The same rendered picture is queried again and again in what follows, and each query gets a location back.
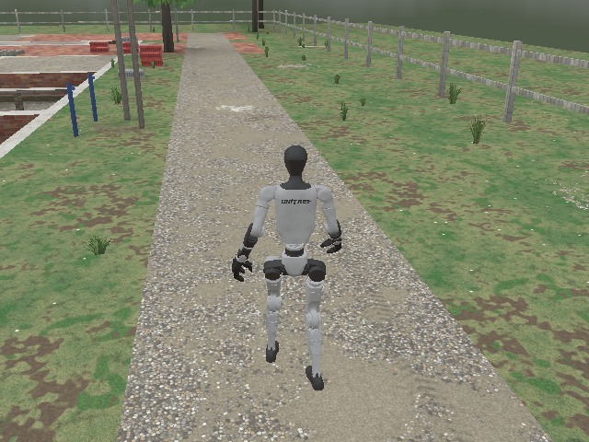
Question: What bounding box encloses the right robot upper arm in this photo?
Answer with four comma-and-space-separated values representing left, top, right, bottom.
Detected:
314, 185, 339, 234

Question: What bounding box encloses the robot right hand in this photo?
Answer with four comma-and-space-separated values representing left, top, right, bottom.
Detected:
320, 238, 341, 253

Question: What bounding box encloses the robot left hand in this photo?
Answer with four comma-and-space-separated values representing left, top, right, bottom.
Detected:
232, 257, 252, 282

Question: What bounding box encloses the right robot forearm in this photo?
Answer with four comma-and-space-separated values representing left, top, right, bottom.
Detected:
329, 219, 342, 245

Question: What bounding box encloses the left robot forearm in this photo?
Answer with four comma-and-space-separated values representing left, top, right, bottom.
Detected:
236, 223, 258, 262

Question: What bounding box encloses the robot right thigh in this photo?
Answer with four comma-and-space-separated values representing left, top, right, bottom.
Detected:
304, 259, 326, 330

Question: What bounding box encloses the left robot upper arm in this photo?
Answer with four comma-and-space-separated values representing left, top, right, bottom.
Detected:
250, 185, 277, 238

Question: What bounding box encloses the right robot shin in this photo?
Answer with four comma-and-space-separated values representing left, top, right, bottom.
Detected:
306, 312, 323, 378

